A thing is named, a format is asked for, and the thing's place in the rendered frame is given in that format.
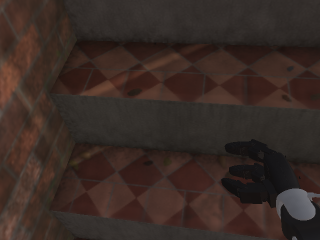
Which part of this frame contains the right robot hand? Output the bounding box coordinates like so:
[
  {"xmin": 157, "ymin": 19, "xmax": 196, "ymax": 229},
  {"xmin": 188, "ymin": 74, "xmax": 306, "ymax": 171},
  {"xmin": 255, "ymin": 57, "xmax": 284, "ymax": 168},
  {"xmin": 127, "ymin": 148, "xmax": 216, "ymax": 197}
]
[{"xmin": 221, "ymin": 139, "xmax": 301, "ymax": 208}]

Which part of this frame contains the robot right forearm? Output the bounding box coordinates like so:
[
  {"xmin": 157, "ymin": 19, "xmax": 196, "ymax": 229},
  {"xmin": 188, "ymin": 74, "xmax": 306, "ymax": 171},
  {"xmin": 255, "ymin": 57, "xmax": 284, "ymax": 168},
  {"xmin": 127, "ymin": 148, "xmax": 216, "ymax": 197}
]
[{"xmin": 276, "ymin": 188, "xmax": 320, "ymax": 240}]

